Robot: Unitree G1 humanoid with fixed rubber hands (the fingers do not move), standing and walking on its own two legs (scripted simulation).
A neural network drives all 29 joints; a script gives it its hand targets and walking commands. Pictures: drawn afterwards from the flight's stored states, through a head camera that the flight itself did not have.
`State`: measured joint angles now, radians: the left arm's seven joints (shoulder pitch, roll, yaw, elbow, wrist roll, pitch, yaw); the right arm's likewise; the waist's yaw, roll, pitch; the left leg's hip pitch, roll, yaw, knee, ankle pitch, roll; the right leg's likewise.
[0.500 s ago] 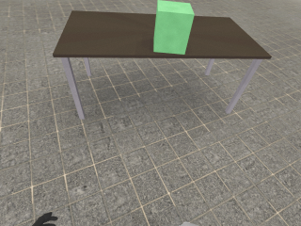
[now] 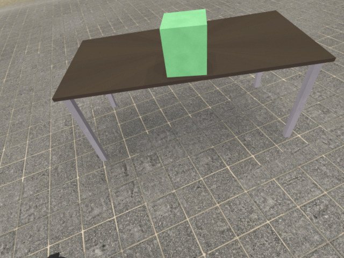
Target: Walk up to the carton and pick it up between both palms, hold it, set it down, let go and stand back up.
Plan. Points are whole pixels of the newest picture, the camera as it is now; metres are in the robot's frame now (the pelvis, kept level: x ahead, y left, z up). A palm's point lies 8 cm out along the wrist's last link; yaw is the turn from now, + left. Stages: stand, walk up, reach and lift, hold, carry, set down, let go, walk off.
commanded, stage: walk up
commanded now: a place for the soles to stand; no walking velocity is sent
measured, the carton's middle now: (185, 44) +1.11 -0.02 -0.01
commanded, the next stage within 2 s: none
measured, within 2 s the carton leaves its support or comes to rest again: neither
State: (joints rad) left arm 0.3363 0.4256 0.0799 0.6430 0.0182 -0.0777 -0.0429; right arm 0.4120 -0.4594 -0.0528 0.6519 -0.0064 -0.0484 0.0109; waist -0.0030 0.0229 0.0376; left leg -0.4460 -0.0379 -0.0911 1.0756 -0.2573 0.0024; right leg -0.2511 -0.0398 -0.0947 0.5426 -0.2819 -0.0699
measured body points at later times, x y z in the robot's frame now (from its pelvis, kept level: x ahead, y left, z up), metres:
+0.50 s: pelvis +0.13 +0.04 -0.02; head +0.16 +0.04 +0.42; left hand +0.18 +0.36 -0.11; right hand +0.24 -0.29 -0.10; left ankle +0.21 +0.12 -0.74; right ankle +0.02 -0.05 -0.73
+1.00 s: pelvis +0.25 +0.01 -0.01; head +0.28 +0.04 +0.44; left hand +0.32 +0.34 -0.11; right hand +0.35 -0.32 -0.07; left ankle +0.20 +0.12 -0.74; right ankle +0.29 -0.13 -0.68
